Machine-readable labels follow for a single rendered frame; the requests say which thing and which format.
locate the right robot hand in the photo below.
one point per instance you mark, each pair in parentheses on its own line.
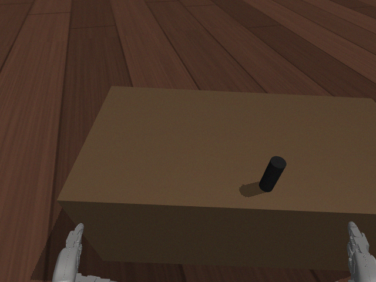
(361,264)

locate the can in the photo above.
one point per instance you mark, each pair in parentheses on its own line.
(272,173)

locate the left robot hand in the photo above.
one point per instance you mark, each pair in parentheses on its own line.
(66,268)

